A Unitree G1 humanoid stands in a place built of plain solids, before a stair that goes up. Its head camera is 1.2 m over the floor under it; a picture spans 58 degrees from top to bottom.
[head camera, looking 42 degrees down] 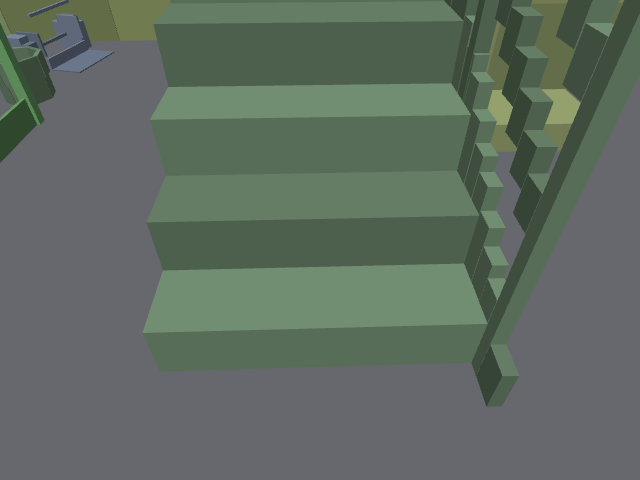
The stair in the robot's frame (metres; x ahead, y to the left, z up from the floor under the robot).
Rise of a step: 0.20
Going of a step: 0.24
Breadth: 1.02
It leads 2 degrees to the left of straight ahead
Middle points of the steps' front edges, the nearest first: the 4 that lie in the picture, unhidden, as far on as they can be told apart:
0.74 -0.01 0.20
0.98 -0.01 0.40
1.22 0.00 0.60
1.46 0.01 0.80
